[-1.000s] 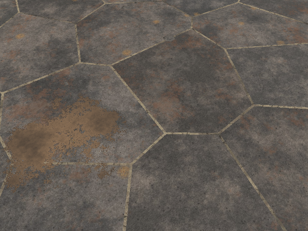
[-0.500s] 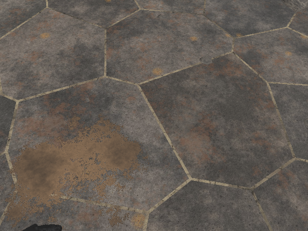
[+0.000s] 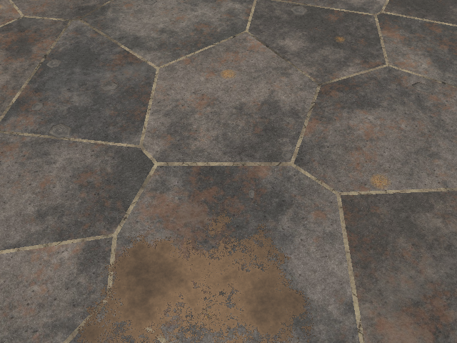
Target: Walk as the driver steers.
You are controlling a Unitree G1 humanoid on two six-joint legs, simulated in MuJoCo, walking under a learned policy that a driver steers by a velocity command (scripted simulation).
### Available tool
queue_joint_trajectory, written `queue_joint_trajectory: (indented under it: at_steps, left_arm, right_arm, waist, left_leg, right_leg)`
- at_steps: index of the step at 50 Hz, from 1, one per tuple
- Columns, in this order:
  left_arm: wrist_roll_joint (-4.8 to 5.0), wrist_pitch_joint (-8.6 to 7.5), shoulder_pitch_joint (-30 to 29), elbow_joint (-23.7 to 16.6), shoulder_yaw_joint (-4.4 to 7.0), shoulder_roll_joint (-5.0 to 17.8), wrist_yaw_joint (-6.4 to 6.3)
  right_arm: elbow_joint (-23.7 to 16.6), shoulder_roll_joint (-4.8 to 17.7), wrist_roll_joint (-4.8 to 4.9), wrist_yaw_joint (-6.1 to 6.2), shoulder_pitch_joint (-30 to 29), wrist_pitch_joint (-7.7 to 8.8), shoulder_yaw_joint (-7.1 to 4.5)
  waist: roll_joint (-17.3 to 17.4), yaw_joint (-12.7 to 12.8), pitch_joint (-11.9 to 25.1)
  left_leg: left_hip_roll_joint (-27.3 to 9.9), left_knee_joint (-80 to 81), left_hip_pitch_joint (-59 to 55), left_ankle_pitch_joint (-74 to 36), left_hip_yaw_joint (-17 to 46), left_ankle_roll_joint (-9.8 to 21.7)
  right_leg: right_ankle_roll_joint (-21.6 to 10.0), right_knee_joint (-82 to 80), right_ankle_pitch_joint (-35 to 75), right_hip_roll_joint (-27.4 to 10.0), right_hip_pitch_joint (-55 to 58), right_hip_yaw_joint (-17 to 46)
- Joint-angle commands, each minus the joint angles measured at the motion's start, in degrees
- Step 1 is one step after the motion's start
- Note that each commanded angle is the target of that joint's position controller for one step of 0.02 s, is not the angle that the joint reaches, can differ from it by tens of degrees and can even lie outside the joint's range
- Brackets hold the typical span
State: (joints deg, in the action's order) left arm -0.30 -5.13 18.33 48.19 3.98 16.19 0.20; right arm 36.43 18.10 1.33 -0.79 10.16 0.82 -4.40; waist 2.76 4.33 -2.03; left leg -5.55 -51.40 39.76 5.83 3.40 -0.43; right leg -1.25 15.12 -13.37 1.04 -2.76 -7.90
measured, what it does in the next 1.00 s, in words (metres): walks ahead: left foot, then right foot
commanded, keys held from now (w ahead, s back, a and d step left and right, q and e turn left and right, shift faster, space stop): w+q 0.02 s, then no key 0.98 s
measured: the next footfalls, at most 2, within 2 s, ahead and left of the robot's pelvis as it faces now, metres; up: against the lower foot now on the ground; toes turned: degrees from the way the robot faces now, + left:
left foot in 0.18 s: +0.27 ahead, +0.15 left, +0.00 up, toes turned +6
right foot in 0.54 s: +0.29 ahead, -0.10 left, +0.00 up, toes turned +6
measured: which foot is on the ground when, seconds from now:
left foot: up 0.00-0.16, down 0.18-1.00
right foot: down 0.00-0.18, up 0.20-0.52, down 0.54-1.00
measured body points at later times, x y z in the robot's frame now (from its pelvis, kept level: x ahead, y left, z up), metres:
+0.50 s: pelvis +0.18 +0.05 -0.01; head +0.21 +0.05 +0.44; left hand +0.28 +0.33 -0.13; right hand +0.36 -0.19 -0.11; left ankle +0.23 +0.14 -0.74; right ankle +0.25 -0.11 -0.73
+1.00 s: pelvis +0.25 +0.02 -0.01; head +0.26 +0.02 +0.44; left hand +0.31 +0.29 -0.14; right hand +0.37 -0.23 -0.14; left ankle +0.23 +0.14 -0.74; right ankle +0.25 -0.10 -0.74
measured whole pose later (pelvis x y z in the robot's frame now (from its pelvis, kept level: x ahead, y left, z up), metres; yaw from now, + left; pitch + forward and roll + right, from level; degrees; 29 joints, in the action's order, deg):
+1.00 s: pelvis +0.25 +0.02 -0.01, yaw +7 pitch -1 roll +0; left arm -0.2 -0.5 8.2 56.6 1.0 13.7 -1.0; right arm 55.1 14.0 -0.2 1.7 9.2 -1.1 -2.7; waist -0.2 0.2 -2.2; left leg 0.3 -27.5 11.0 15.0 0.4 -0.1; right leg 0.4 28.3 -16.1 -1.0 -10.7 -0.3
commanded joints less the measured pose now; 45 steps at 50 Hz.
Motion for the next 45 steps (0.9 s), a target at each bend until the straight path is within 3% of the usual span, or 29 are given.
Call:
queue_joint_trajectory:
  at_steps: [1, 3, 5, 6, 7, 8, 9, 10, 11, 12, 13, 14, 15, 16, 18, 20, 24, 26, 27, 28, 29, 30, 31, 35, 39, 45]
  left_arm:
    - [0.40, -0.59, -3.76, -3.67, 2.03, 9.61, -0.40]
    - [0.92, 0.21, -2.33, -2.54, 2.04, 10.23, -0.47]
    - [1.65, 1.05, -1.37, -1.63, 2.30, 11.57, -0.59]
    - [2.11, 1.32, -1.61, -1.55, 2.54, 12.52, -0.79]
    - [2.51, 1.59, -2.29, -1.53, 2.65, 13.05, -1.01]
    - [2.53, 1.67, -2.70, -1.54, 2.26, 12.18, -1.12]
    - [0.70, 1.25, -1.41, -2.55, 1.15, 9.53, -1.07]
    - [-1.66, 0.57, 7.07, -3.71, -1.55, 2.89, 0.25]
    - [0.32, 0.42, 6.42, -0.63, -0.76, 8.16, 0.82]
    - [2.34, 0.89, -0.40, -2.62, -0.03, 10.11, 0.88]
    - [1.99, 1.25, -3.71, -3.62, -0.45, 8.81, 0.33]
    - [1.09, 1.92, -4.64, -3.01, -0.39, 8.43, -0.39]
    - [0.91, 2.99, -2.93, -2.41, -0.24, 8.30, -0.79]
    - [0.74, 3.94, -0.81, -1.55, -0.28, 7.46, -1.16]
    - [0.28, 4.90, 1.03, -0.69, -0.65, 5.55, -1.89]
    - [-0.20, 5.25, -1.01, -0.78, -1.00, 4.59, -2.24]
    - [-0.05, 5.81, -5.64, -1.29, -0.75, 5.29, -2.04]
    - [-0.85, 5.59, -5.66, -0.95, -0.84, 4.57, -1.67]
    - [-1.56, 5.39, -6.04, -1.21, -0.87, 5.12, -1.58]
    - [-1.59, 5.16, -6.82, -2.09, -0.48, 8.19, -1.74]
    - [-0.87, 5.16, -9.67, -1.55, 0.08, 10.29, -1.83]
    - [-0.72, 4.95, -10.58, -1.53, -0.41, 6.97, -1.41]
    - [-1.07, 4.56, -10.73, -1.08, -1.04, 5.13, -1.20]
    - [-0.37, 3.11, -9.46, 0.95, -1.41, 4.92, -1.08]
    - [-0.11, 3.35, -8.86, 2.74, -1.50, 4.92, -1.46]
    - [0.08, 3.94, -9.73, 5.02, -1.57, 4.60, -1.43]
  right_arm:
    - [-5.00, 0.56, -0.03, -1.15, -5.07, 1.10, 0.41]
    - [-6.39, -0.02, -0.33, -1.77, -8.19, 1.36, 0.64]
    - [-7.31, 0.96, -0.61, -2.29, -8.33, 1.58, 0.14]
    - [-7.12, 2.15, -0.97, -2.39, -6.49, 1.64, -0.44]
    - [-5.91, 3.87, -1.32, -2.36, -1.74, 1.68, -1.37]
    - [-3.76, 6.18, -1.44, -1.86, 5.40, 1.66, -2.65]
    - [-2.63, 10.28, -1.88, -0.60, 11.21, 1.11, -3.67]
    - [-4.06, 14.14, -3.09, 0.24, 8.40, 0.93, -2.93]
    - [-4.53, 9.73, -2.68, -0.16, 10.91, 0.85, -1.95]
    - [-3.71, 7.83, -2.22, -0.60, 8.06, 0.90, -1.27]
    - [-2.88, 6.00, -1.23, -0.69, 4.23, 1.07, -0.71]
    - [-2.73, 4.37, -1.22, -0.53, 1.20, 1.13, -0.13]
    - [-2.57, 4.24, -1.75, -0.51, -1.18, 1.16, 0.00]
    - [-2.37, 4.57, -2.46, -0.57, -2.95, 1.30, -0.16]
    - [-1.49, 4.31, -2.87, -0.47, -5.25, 1.78, -0.20]
    - [-0.15, 4.04, -2.79, -0.02, -5.59, 1.74, -0.16]
    - [2.64, 3.25, -2.75, 0.56, -4.90, 0.75, 0.38]
    - [3.70, 1.59, -2.27, 0.47, -5.55, 0.41, 1.17]
    - [4.98, 0.02, -2.43, 0.38, -3.44, 0.46, 1.75]
    - [5.85, -0.37, -3.09, 0.36, -0.71, 0.55, 1.89]
    - [6.49, -0.75, -2.79, 0.54, 3.19, 0.41, 1.69]
    - [6.74, 0.64, -3.01, 0.99, 0.17, 0.03, 1.61]
    - [6.52, 1.68, -2.61, 1.32, -1.58, -0.35, 1.17]
    - [8.60, 1.51, -2.46, 1.89, -0.75, -0.99, 0.98]
    - [10.97, 1.11, -1.84, 1.93, -0.93, -0.62, 0.85]
    - [14.67, 1.39, -1.61, 2.46, -0.76, -1.16, 0.65]
  waist:
    - [-5.92, -0.18, -1.25]
    - [-5.40, 0.38, -2.69]
    - [-6.73, -0.72, -1.50]
    - [-7.90, -2.22, 0.31]
    - [-8.23, -5.26, 3.18]
    - [-6.78, -9.38, 7.05]
    - [-1.15, -11.40, 12.59]
    - [12.91, -4.55, 22.19]
    - [5.41, -9.47, 33.09]
    - [3.35, -9.67, 24.81]
    - [0.87, -7.92, 16.87]
    - [-0.55, -6.27, 12.37]
    - [0.23, -3.76, 10.44]
    - [1.19, -2.11, 9.97]
    - [2.52, -0.65, 9.84]
    - [3.09, -1.41, 10.19]
    - [3.68, -3.21, 7.95]
    - [2.60, -1.95, 5.81]
    - [0.94, -2.10, 4.48]
    - [-3.90, -4.22, 3.18]
    - [-11.43, -7.93, 2.59]
    - [-11.12, -5.80, 1.62]
    - [-10.16, -5.35, 1.08]
    - [-7.01, -4.57, 2.85]
    - [-4.38, -3.80, 4.49]
    - [-2.70, -3.91, 4.12]
  left_leg:
    - [-0.14, 8.08, -1.15, -7.31, -2.02, 0.60]
    - [1.38, 13.28, -3.67, -6.77, -3.82, 1.39]
    - [3.59, 16.38, -7.12, -3.31, -5.22, 2.89]
    - [5.32, 17.49, -10.65, -1.26, -6.09, 3.95]
    - [7.08, 20.11, -16.96, -1.78, -6.65, 5.26]
    - [8.55, 24.44, -28.13, -8.70, -6.69, 6.99]
    - [1.50, 22.43, -43.58, -29.34, 1.35, 9.60]
    - [-17.60, 17.92, -63.13, -53.05, 25.65, 22.22]
    - [-19.19, 21.40, -61.85, -47.57, 29.96, 24.58]
    - [-15.08, 23.19, -55.98, -43.93, 21.15, 21.67]
    - [-11.58, 25.34, -47.95, -37.75, 16.07, 18.57]
    - [-9.82, 27.68, -40.05, -33.37, 13.47, 16.89]
    - [-8.41, 30.23, -32.10, -31.28, 10.81, 16.08]
    - [-7.55, 32.16, -26.40, -29.84, 8.76, 15.91]
    - [-6.29, 33.67, -21.42, -28.62, 5.29, 16.03]
    - [-5.53, 34.28, -20.85, -22.52, 4.01, 15.26]
    - [-5.13, 36.21, -19.47, 1.52, 5.80, 13.32]
    - [-2.82, 34.89, -17.17, 13.78, 5.58, 10.13]
    - [-0.85, 33.57, -16.27, 17.21, 5.10, 7.32]
    - [2.49, 29.67, -15.88, 19.66, 3.10, 4.49]
    - [5.80, 29.17, -19.21, 16.60, -0.80, 2.55]
    - [5.87, 27.42, -25.02, 12.23, -1.73, 1.51]
    - [5.41, 26.62, -27.08, 9.94, -1.52, 1.78]
    - [4.08, 26.83, -28.02, 2.87, -0.19, 2.82]
    - [3.88, 26.31, -29.12, -3.18, -0.43, 2.36]
    - [3.69, 26.33, -30.99, -6.41, -0.68, 1.93]
  right_leg:
    - [-7.79, -6.46, 17.82, -14.69, -0.30, 4.06]
    - [-7.21, -4.33, 25.80, -14.82, 0.50, 2.22]
    - [-6.27, 0.09, 36.95, -15.65, 3.28, 1.40]
    - [-5.63, 3.78, 44.45, -15.70, 4.38, 1.07]
    - [-4.55, 9.82, 49.21, -14.96, 4.61, 0.44]
    - [-2.65, 19.17, 47.84, -12.86, 1.22, -1.27]
    - [0.27, 33.84, 29.72, -9.69, -10.06, -2.06]
    - [4.37, 56.39, -26.89, -1.60, -30.56, 1.44]
    - [4.22, 62.13, -28.48, -2.03, -29.05, 12.99]
    - [3.99, 61.57, -24.86, -4.55, -32.60, 12.50]
    - [3.96, 56.81, -20.86, -6.21, -34.60, 11.01]
    - [4.37, 53.16, -17.82, -7.45, -32.58, 11.06]
    - [4.75, 50.39, -15.31, -8.04, -26.80, 11.22]
    - [5.26, 48.31, -13.01, -7.39, -21.84, 10.40]
    - [6.00, 41.13, -10.73, -6.66, -16.93, 9.51]
    - [5.80, 34.03, -6.29, -6.58, -14.66, 9.66]
    - [4.52, 24.46, -0.25, -5.78, -10.97, 9.57]
    - [3.11, 15.57, 4.29, -4.67, -6.01, 8.47]
    - [2.16, 11.20, 8.20, -6.16, -4.13, 10.41]
    - [0.46, 8.60, 13.36, -10.53, -4.23, 14.92]
    - [-1.65, 8.28, 2.39, -11.13, -10.29, 15.12]
    - [-1.34, 5.82, -7.70, -9.06, -16.29, 14.74]
    - [-0.20, 5.00, -9.59, -8.02, -18.21, 13.99]
    - [1.29, 8.04, 2.67, -6.39, -13.01, 11.79]
    - [0.72, 9.87, 9.98, -5.71, -9.44, 10.88]
    - [0.25, 9.71, 13.01, -4.93, -8.28, 10.19]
